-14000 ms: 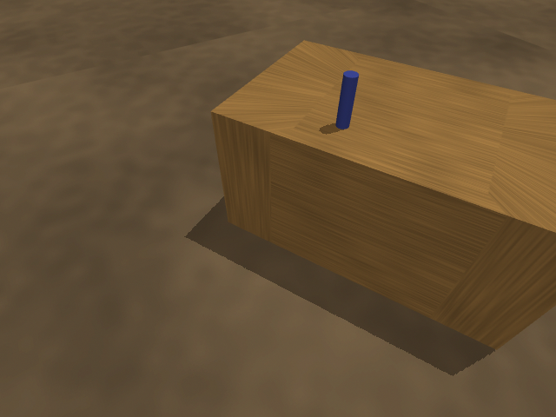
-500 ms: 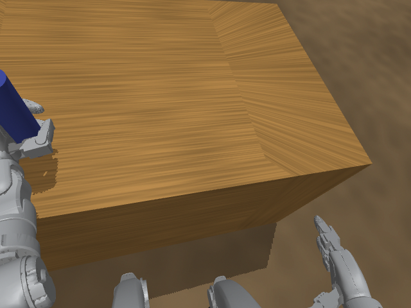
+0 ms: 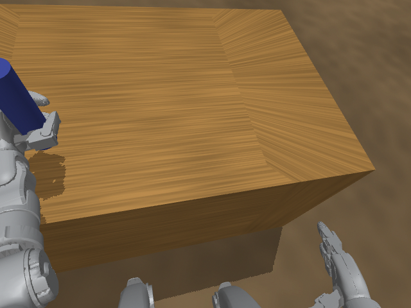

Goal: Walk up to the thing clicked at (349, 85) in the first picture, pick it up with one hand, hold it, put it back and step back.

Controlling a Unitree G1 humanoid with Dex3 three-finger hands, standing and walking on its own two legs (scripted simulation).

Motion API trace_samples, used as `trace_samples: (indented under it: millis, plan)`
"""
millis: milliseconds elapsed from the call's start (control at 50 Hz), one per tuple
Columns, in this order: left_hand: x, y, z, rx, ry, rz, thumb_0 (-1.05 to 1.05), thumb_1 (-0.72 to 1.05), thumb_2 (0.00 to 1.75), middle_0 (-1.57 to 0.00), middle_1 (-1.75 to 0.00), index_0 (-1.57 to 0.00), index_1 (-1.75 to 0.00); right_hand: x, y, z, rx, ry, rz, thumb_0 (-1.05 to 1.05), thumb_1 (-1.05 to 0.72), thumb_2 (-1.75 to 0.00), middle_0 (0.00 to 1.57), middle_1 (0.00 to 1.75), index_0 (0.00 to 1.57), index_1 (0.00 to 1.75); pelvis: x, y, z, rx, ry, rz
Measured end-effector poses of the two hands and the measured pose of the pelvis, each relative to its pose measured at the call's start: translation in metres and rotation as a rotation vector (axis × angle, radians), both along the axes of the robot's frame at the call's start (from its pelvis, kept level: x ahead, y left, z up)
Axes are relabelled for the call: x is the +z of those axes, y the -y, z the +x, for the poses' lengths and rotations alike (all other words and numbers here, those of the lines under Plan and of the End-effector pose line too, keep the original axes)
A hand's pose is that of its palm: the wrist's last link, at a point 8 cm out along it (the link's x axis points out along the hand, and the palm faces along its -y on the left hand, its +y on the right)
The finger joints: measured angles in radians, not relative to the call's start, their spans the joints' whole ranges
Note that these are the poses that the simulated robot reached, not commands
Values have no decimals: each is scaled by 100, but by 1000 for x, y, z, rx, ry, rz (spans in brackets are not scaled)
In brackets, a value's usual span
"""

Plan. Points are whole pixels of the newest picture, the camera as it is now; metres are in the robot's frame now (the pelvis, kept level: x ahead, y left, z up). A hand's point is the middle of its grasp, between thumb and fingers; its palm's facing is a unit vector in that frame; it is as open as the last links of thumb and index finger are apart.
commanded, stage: settle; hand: left
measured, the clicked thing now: (22, 111) +0.48 +0.26 +0.08
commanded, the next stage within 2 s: lift in 0.22 s
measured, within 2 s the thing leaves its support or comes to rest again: neither
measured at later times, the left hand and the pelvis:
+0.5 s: hand (35, 111) +0.48 +0.25 +0.07, palm faces +0.25 -0.97 +0.00, open 5.9 cm; pelvis +0.01 +0.00 +0.01, yaw +0 degrees
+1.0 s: hand (37, 112) +0.42 +0.21 +0.14, palm faces +0.23 -0.97 +0.01, open 5.9 cm; pelvis +0.01 +0.00 +0.04, yaw +1 degrees
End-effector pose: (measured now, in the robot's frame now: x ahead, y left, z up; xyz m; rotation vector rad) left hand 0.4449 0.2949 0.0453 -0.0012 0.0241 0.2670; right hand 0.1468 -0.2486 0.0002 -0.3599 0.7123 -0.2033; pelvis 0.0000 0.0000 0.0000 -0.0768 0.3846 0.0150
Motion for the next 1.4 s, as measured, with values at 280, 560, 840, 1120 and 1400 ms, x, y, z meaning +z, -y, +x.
trace_samples:
  millis: [280,560,840,1120,1400]
  plan:
    - [12,3,6,-13,-11,-13,-2,3,122,-96,-115,-99,-118,0,0,5,-8,-9,18,-1,54,-5,6,5,6,5,7,-1,5,-3,11,3]
    - [32,4,0,-16,-1,-2,-2,3,122,-96,-116,-99,-118,6,6,5,-40,-7,21,-1,54,-5,6,5,6,5,16,-3,9,-4,37,9]
    - [77,20,-31,-23,36,7,-2,3,122,-96,-116,-99,-118,6,8,11,-65,10,86,-1,55,-5,6,5,5,5,33,-1,17,-1,116,28]
    - [107,49,-74,-22,43,-11,-2,3,121,-96,-116,-99,-118,4,20,10,-95,23,121,-1,55,-5,6,5,5,5,47,8,10,3,206,56]
    - [134,66,-106,-19,58,-3,-2,3,121,-96,-116,-99,-118,3,27,6,-113,40,138,-1,55,-5,6,5,5,5,57,16,2,9,279,72]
